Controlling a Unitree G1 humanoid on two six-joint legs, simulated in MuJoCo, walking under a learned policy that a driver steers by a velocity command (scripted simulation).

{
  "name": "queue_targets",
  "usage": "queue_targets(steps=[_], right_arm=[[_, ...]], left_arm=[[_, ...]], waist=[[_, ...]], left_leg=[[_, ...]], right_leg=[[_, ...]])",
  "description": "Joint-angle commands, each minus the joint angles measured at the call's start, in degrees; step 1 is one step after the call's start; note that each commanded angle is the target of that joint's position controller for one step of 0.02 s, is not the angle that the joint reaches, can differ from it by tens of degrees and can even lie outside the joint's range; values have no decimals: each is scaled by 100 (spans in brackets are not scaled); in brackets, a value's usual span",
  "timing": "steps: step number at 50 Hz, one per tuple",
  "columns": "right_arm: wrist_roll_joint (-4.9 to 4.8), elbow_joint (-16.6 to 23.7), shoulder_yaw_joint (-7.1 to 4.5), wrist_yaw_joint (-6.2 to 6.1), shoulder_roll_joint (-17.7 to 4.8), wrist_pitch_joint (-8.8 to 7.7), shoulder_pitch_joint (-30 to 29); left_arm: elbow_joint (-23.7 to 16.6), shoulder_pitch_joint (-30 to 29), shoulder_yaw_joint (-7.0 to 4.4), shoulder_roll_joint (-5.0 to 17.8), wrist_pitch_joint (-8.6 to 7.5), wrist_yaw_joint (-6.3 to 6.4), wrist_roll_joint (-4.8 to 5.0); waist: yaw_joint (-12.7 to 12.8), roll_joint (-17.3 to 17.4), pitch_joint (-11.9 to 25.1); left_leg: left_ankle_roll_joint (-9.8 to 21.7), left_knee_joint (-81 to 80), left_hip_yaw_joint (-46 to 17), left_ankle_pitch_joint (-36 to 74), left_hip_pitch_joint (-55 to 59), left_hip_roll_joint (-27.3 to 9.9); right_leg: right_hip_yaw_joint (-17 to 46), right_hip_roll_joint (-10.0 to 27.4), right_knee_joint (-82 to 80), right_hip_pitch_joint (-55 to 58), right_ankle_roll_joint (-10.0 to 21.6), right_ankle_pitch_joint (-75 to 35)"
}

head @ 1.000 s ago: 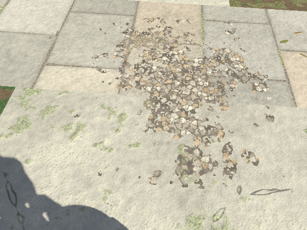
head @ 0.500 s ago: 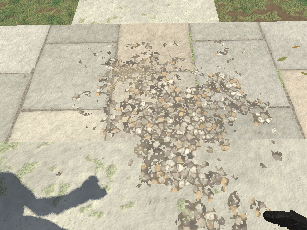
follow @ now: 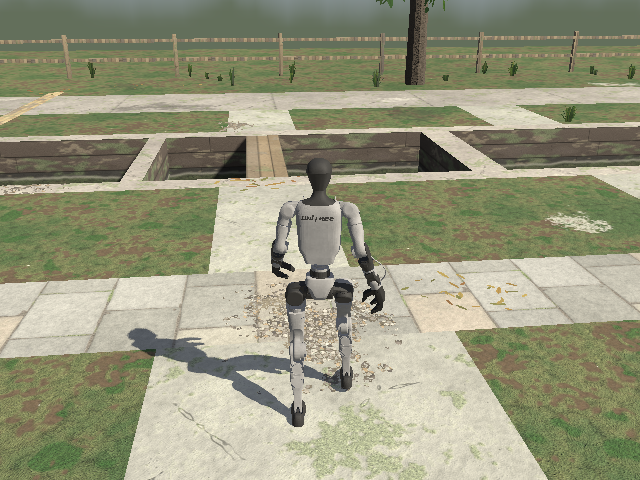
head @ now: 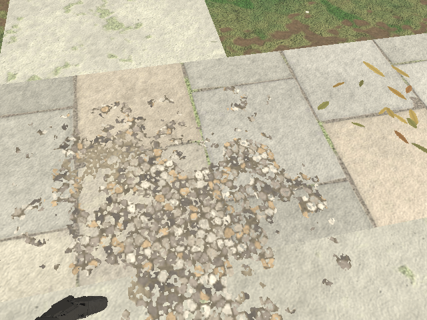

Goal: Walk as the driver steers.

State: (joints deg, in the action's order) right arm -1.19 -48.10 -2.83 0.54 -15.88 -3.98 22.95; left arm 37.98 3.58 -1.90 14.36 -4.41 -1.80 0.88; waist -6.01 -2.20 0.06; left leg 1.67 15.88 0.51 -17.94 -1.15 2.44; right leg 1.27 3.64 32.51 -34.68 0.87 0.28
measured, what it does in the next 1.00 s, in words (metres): walks ahead: right foot, then left foot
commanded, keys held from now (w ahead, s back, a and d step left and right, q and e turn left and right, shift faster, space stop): w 1.00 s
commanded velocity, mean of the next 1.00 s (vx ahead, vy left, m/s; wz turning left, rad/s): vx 0.50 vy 0.00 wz -0.01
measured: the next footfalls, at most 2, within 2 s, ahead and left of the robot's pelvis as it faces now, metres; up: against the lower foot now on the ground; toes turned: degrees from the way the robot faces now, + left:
right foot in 0.08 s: +0.21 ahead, -0.13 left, +0.00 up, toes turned -1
left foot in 0.58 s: +0.48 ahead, +0.12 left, +0.00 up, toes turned +2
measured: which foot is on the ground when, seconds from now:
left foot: down 0.00-0.08, up 0.10-0.56, down 0.58-1.00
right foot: up 0.00-0.06, down 0.08-0.60, up 0.62-1.00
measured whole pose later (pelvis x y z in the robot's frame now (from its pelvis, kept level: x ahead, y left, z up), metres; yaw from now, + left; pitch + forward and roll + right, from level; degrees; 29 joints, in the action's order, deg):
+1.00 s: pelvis +0.51 +0.02 +0.01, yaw +0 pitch +2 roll +2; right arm -0.6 -48.9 -2.9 0.5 -15.4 -4.3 21.0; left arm 42.4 5.1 -2.6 15.1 -3.7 -1.0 0.6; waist -4.6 -2.6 -0.2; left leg 2.6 12.9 2.5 -13.6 -1.5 3.2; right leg 2.0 6.0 36.5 -37.6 -0.5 -2.8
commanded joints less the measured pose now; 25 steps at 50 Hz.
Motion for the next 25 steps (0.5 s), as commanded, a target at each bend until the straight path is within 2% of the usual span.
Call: queue_targets(steps=[1,2,3,4,5,6,7,8,9,10,11,12,14,16,20,23,25], right_arm=[[-22,192,-264,-59,-1070,34,36],[-33,207,-270,-75,-1111,59,-89],[-17,226,-227,-88,-1006,67,-106],[116,393,-104,-102,-733,36,-172],[109,496,89,-64,-117,-98,544],[18,404,-22,-24,-644,-200,273],[-87,575,-102,5,-895,-251,-281],[-49,648,-83,-8,-833,-258,-616],[43,682,-99,-21,-781,-234,-771],[68,671,-116,-22,-720,-175,-675],[56,638,-102,-21,-612,-111,-554],[59,614,-84,-31,-505,-51,-487],[101,696,-62,-58,-419,12,-721],[121,796,-30,-51,-347,5,-1108],[73,960,21,34,-249,-67,-1878],[22,1136,14,117,-309,-103,-2339],[16,1233,-9,175,-385,-132,-2464]], left_arm=[[-564,-407,-157,527,-150,-71,13],[-462,5,-223,636,-159,-60,-14],[-234,780,-353,886,-152,-15,-54],[-59,1873,-478,1312,-133,54,-123],[46,2168,-567,1759,-91,49,-135],[48,2288,-443,1227,-55,54,-45],[26,1920,-361,1043,-45,76,-33],[-13,1566,-316,934,-33,77,-61],[-23,1287,-277,806,-33,50,-99],[-36,1126,-237,693,-58,34,-144],[-18,1050,-241,667,-86,20,-134],[27,1039,-254,690,-128,12,-100],[137,1091,-302,828,-173,38,-83],[242,1210,-330,906,-156,85,-75],[428,1512,-361,1056,-93,134,-17],[614,1820,-384,1143,-31,137,31],[705,1877,-404,1189,25,158,50]], waist=[[268,764,-154],[547,773,71],[900,667,590],[1331,146,1465],[1015,-1421,2140],[1262,-1041,2143],[1231,-688,1267],[1075,-240,819],[900,-85,460],[691,-190,353],[571,-268,314],[496,-277,283],[469,-190,114],[562,-99,-2],[857,-98,-160],[1034,-128,-258],[1014,-179,-300]], left_leg=[[807,60,-918,2690,184,-1659],[705,519,-769,3516,162,-1539],[562,1416,-518,4079,-105,-1258],[330,3093,-236,2889,-1195,-942],[-49,5106,-103,-802,-3531,19],[-43,5816,-747,-1479,-4264,-166],[-17,5941,-645,-1022,-4626,-440],[-24,5701,-489,-528,-4474,-687],[-65,5356,-441,-248,-4255,-826],[-90,5152,-481,-58,-3898,-955],[-124,4996,-469,35,-3661,-984],[-167,4841,-432,96,-3559,-1002],[-262,4399,-392,468,-3676,-1038],[-295,3710,-374,1127,-3773,-1054],[-259,2327,-200,2147,-3438,-841],[-180,1833,-169,2099,-3411,-728],[-41,1584,-180,1742,-3415,-674]], right_leg=[[-142,-175,-335,256,218,426],[-293,-331,-545,915,337,419],[-331,-371,-582,2103,514,277],[726,624,-321,3862,922,-135],[3322,1894,-797,5763,1854,808],[3958,1878,-1263,5762,1843,1603],[3119,1668,-1367,5067,1597,1490],[2481,1420,-1474,4270,1455,1009],[2070,1219,-1659,3557,1399,522],[1783,1065,-1843,3073,1359,237],[1612,993,-2021,2781,1378,146],[1430,963,-2149,2582,1418,-3],[1102,933,-2347,2371,1455,-241],[810,843,-2439,2385,1377,-305],[371,682,-2435,2466,1140,-112],[455,878,-2260,2880,1092,95],[544,1046,-2050,3220,1013,16]])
